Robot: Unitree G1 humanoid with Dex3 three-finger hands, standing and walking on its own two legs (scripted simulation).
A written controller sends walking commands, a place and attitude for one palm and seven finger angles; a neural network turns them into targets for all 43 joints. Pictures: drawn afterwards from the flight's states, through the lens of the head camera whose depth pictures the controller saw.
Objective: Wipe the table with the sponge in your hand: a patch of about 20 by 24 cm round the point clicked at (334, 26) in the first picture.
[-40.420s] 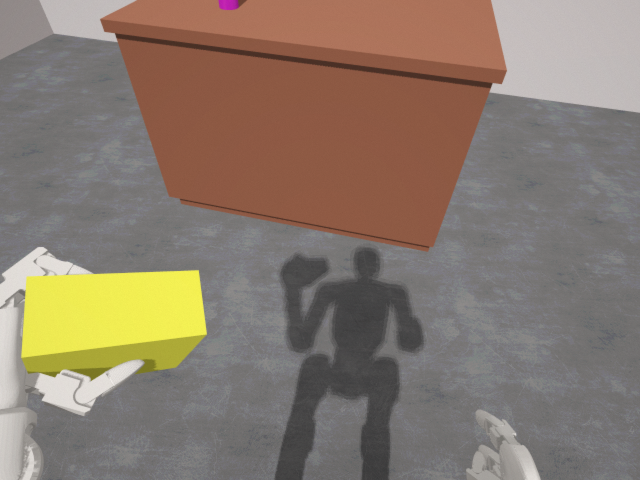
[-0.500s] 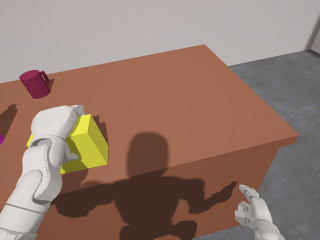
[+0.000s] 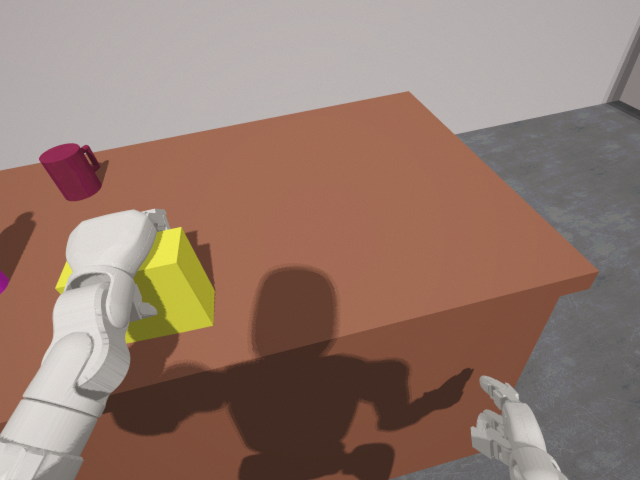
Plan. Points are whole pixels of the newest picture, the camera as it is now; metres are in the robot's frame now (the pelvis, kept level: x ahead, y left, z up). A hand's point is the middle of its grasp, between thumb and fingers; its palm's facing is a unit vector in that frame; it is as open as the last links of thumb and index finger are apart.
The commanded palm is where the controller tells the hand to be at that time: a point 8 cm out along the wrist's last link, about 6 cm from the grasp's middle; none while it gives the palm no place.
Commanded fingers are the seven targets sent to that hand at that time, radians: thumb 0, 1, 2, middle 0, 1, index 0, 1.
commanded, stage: wipe forward along the first lane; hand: left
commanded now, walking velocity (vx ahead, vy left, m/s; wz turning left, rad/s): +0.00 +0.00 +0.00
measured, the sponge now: (153, 299) +0.29 +0.28 +0.10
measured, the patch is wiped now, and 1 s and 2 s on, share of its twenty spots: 0.05 0.35 0.60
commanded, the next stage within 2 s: slide across to the middle lane in 1.40 s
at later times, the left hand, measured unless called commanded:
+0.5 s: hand (150, 238) +0.35 +0.29 +0.15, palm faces -0.02 +0.01 -1.00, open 10.0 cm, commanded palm +0.33 +0.29 +0.18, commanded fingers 0.00 0.10 1.30 -1.20 -1.60 -1.20 -1.60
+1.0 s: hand (153, 221) +0.38 +0.30 +0.15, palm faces -0.07 +0.01 -1.00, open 10.0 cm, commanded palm +0.37 +0.31 +0.17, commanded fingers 0.00 0.10 1.30 -1.20 -1.60 -1.20 -1.60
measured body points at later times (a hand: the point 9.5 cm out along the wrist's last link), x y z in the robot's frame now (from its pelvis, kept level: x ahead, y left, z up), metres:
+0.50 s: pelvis +0.00 -0.01 +0.00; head -0.01 -0.05 +0.45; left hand +0.35 +0.28 +0.21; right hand +0.19 -0.25 -0.11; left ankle +0.04 +0.12 -0.74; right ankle +0.01 -0.09 -0.74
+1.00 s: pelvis +0.00 -0.01 +0.00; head +0.00 -0.04 +0.44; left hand +0.38 +0.30 +0.21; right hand +0.14 -0.26 -0.13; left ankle +0.04 +0.12 -0.74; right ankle +0.01 -0.09 -0.74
